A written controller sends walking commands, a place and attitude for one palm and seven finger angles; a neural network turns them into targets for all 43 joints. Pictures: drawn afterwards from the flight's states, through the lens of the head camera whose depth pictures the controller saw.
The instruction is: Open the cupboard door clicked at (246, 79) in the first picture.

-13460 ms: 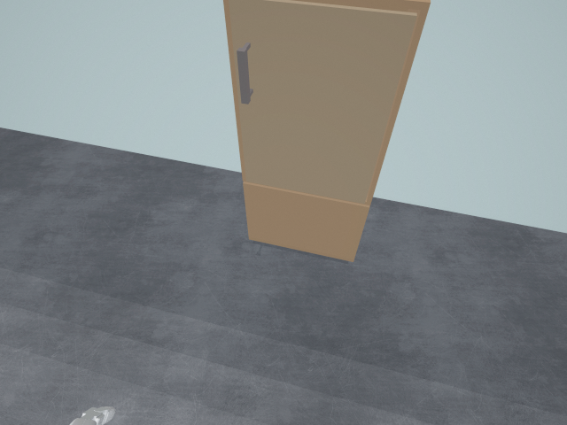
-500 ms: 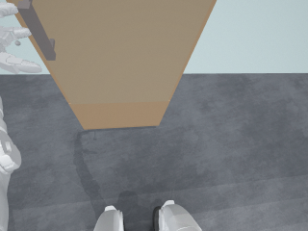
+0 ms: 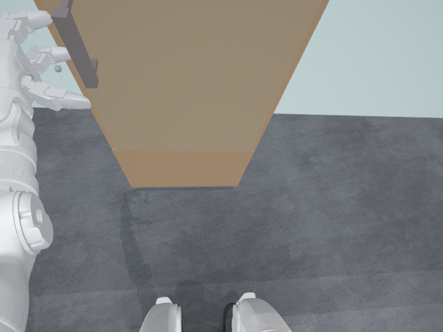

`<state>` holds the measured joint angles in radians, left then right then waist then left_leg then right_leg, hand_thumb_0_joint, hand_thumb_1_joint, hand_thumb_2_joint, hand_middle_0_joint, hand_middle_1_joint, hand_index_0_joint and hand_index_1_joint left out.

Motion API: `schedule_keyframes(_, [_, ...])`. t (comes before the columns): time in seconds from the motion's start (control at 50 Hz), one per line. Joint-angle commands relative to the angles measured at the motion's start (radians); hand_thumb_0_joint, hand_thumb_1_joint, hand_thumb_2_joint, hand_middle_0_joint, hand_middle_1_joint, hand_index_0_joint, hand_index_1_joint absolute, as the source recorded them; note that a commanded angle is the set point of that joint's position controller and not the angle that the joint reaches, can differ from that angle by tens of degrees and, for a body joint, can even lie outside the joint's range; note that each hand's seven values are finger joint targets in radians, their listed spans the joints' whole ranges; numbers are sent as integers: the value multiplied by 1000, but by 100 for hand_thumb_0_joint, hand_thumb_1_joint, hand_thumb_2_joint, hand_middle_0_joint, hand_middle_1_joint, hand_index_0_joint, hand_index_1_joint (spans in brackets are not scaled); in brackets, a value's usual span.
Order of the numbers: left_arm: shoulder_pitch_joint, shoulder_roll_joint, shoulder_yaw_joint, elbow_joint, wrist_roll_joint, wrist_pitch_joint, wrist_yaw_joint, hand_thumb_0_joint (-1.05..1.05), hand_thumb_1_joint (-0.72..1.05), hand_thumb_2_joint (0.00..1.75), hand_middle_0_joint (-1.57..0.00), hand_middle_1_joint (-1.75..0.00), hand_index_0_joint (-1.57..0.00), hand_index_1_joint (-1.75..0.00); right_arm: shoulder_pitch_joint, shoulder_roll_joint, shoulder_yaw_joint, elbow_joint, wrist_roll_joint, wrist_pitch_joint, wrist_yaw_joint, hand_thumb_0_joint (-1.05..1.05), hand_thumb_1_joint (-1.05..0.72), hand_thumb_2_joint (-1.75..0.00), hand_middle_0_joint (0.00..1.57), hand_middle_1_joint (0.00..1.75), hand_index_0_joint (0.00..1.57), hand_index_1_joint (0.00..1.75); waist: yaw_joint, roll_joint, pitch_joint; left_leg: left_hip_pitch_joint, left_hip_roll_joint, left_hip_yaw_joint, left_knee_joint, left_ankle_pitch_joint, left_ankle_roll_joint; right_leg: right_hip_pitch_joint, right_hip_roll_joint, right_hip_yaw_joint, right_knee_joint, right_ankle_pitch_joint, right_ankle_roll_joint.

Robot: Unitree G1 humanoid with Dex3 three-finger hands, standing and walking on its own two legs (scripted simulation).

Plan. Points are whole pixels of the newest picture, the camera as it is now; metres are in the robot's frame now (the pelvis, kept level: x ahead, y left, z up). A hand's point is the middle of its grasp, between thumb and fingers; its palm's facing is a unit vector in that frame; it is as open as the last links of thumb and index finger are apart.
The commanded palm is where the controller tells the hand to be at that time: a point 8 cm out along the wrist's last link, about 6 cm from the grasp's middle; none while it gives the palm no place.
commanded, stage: slide the fingers in behind the handle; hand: left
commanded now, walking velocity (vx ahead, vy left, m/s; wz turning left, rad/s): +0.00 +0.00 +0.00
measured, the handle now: (80, 44) +0.58 +0.21 +0.10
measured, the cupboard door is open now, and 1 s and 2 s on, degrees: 0 0 0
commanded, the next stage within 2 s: move the hooked fingers beside the handle in 0.44 s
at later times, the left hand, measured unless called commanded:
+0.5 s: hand (61, 70) +0.52 +0.23 +0.09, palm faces +0.07 -1.00 -0.01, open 15.4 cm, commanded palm +0.52 +0.22 +0.09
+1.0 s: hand (58, 69) +0.52 +0.23 +0.09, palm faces +0.05 -1.00 +0.00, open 15.3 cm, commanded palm +0.52 +0.25 +0.09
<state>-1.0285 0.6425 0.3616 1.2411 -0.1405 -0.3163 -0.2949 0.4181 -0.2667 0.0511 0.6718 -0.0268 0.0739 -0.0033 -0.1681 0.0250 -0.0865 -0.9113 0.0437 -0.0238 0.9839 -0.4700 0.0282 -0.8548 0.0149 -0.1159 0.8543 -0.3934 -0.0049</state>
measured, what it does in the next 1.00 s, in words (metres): stands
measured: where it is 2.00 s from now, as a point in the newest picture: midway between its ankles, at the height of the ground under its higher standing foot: outside the picture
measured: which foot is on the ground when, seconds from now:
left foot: down 0.00-1.00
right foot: down 0.00-1.00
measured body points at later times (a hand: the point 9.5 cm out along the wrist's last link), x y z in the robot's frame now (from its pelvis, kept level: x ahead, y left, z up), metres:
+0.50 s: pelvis -0.01 +0.00 +0.00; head +0.14 +0.04 +0.42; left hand +0.51 +0.28 +0.10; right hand -0.03 -0.26 -0.11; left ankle -0.01 +0.09 -0.68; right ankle +0.00 -0.13 -0.68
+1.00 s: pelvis +0.00 +0.00 +0.00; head +0.14 +0.03 +0.42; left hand +0.52 +0.29 +0.10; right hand -0.03 -0.27 -0.10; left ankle -0.01 +0.09 -0.68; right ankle +0.00 -0.13 -0.68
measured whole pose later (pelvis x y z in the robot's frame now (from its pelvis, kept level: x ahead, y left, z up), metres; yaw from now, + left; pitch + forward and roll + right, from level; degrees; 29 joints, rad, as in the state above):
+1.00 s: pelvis +0.00 +0.00 +0.00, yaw +0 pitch +23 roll -5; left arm -1.03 0.66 0.38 1.26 -0.13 -0.33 -0.31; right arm 0.42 -0.27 0.06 0.68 -0.02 0.05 -0.01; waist -0.18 0.03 -0.08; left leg -0.91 0.04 -0.02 0.99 -0.47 0.03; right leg -0.86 0.02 -0.11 0.86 -0.39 -0.01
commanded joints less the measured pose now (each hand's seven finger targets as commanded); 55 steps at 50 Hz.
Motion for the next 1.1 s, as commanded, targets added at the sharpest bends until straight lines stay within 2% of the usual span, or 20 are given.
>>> schedule_keyframes(0.0, [-534,34,-94,-249,25,-87,-63,0,-50,30,-30,-120,-30,-120,209,-196,-74,-13,0,-11,-10,0,-90,-90,20,30,20,30,-99,241,-476,564,7,-89,-79,597,-23,18,54,43,-60,314,-22])
schedule_keyframes(0.02, [-544,2,-112,-264,20,-92,-61,0,-50,30,-30,-120,-30,-120,211,-193,-75,-15,-2,-15,-9,0,-90,-90,20,30,20,30,-104,260,-481,581,5,-92,-75,616,-22,4,54,42,-58,315,-24])
schedule_keyframes(0.08, [-579,0,-125,-242,28,-89,-48,0,-50,30,-30,-120,-30,-120,207,-196,-75,-4,-1,-18,-9,0,-90,-90,20,30,20,30,-118,239,-457,558,5,-97,-82,551,-23,-13,52,41,-61,281,-21])
schedule_keyframes(0.12, [-573,13,-108,-246,30,-93,-41,0,-50,30,-30,-120,-30,-120,214,-197,-75,-5,-3,-23,-9,0,-90,-90,20,30,20,30,-107,258,-483,576,4,-99,-78,580,-24,-10,52,41,-55,287,-26])
schedule_keyframes(0.2, [-609,-43,-153,-226,34,-88,-34,0,-50,30,-30,-120,-30,-120,211,-196,-76,6,-5,-30,-6,0,-90,-90,20,30,20,30,-128,235,-455,570,5,-108,-80,536,-26,-42,50,36,-59,259,-22])
schedule_keyframes(0.24, [-616,19,-107,-267,34,-103,-31,0,-50,30,-30,-120,-30,-120,222,-200,-79,6,-7,-33,-7,0,-90,-90,20,30,20,30,-104,270,-534,615,8,-115,-76,614,-34,-18,50,41,-48,284,-26])
schedule_keyframes(0.28, [-593,-55,-158,-254,31,-98,-38,0,-50,30,-30,-120,-30,-120,215,-192,-78,6,-6,-36,-2,0,-90,-90,20,30,20,30,-114,254,-516,618,8,-113,-72,623,-34,-31,52,36,-53,290,-23])
schedule_keyframes(0.32, [-601,-42,-151,-219,26,-94,-37,0,-50,30,-30,-120,-30,-120,215,-197,-74,11,-5,-35,-5,0,-90,-90,20,30,20,30,-124,231,-460,566,2,-107,-78,562,-26,-25,52,37,-57,277,-26])
schedule_keyframes(0.36, [-623,3,-124,-230,33,-97,-33,0,-50,30,-30,-120,-30,-120,213,-202,-73,9,-4,-36,-7,0,-90,-90,20,30,20,30,-121,236,-477,554,1,-105,-80,525,-23,-21,50,42,-54,265,-25])
schedule_keyframes(0.5, [-628,-29,-145,-247,30,-97,-38,0,-50,30,-30,-120,-30,-120,216,-198,-75,7,-6,-44,-4,0,-90,-90,20,30,20,30,-120,260,-489,570,-1,-105,-79,534,-25,-24,50,40,-55,266,-25])
schedule_keyframes(0.54, [-599,12,-112,-248,30,-101,-39,0,-50,30,-30,-120,-30,-120,223,-199,-77,10,-5,-43,-4,0,-90,-90,20,30,20,30,-105,261,-526,595,3,-107,-72,596,-28,-8,52,41,-50,294,-27])
schedule_keyframes(0.58, [-594,-16,-134,-267,28,-104,-45,0,-50,30,-30,-120,-30,-120,219,-195,-77,8,-5,-42,-2,0,-90,-90,20,30,20,30,-105,275,-528,609,4,-106,-74,619,-32,-9,53,38,-51,300,-26])
schedule_keyframes(0.68, [-572,49,-86,-211,29,-97,-46,0,-50,30,-30,-120,-30,-120,213,-203,-70,4,1,-36,-7,0,-90,-90,20,30,20,30,-103,219,-454,524,-2,-96,-86,515,-19,11,54,42,-60,273,-25])
schedule_keyframes(0.7, [-580,59,-82,-219,30,-97,-44,0,-50,30,-30,-120,-30,-120,215,-204,-71,2,2,-35,-10,0,-90,-90,20,30,20,30,-111,203,-455,517,-1,-93,-88,511,-15,22,53,45,-61,283,-23])
schedule_keyframes(0.74, [-568,79,-65,-255,30,-106,-50,0,-50,30,-30,-120,-30,-120,218,-202,-72,-3,0,-38,-10,0,-90,-90,20,30,20,30,-90,269,-519,567,-1,-90,-80,581,-22,25,51,48,-54,307,-25])
schedule_keyframes(0.78, [-562,73,-70,-231,26,-102,-57,0,-50,30,-30,-120,-30,-120,218,-201,-70,-1,1,-35,-12,0,-90,-90,20,30,20,30,-98,228,-490,550,2,-95,-82,577,-22,30,54,44,-55,308,-23])
schedule_keyframes(0.86, [-537,114,-36,-243,20,-104,-68,0,-50,30,-30,-120,-30,-120,215,-205,-70,-10,3,-30,-15,0,-90,-90,20,30,20,30,-88,226,-509,539,0,-86,-81,577,-17,56,54,50,-54,327,-21])
schedule_keyframes(0.9, [-512,143,-17,-208,22,-95,-72,0,-50,30,-30,-120,-30,-120,213,-206,-66,-14,7,-27,-18,0,-90,-90,20,30,20,30,-85,199,-469,496,-1,-78,-84,544,-13,71,54,52,-58,327,-21])
schedule_keyframes(1.02, [-501,187,11,-224,25,-93,-84,0,-50,30,-30,-120,-30,-120,218,-207,-66,-25,8,-20,-24,0,-90,-90,20,30,20,30,-75,236,-493,510,0,-76,-77,584,-15,69,54,54,-49,338,-22])
schedule_keyframes(1.08, [-472,210,26,-194,21,-81,-97,0,-50,30,-30,-120,-30,-120,215,-210,-63,-30,10,-14,-26,0,-90,-90,20,30,20,30,-74,203,-483,480,1,-69,-76,569,-12,87,54,56,-51,351,-17])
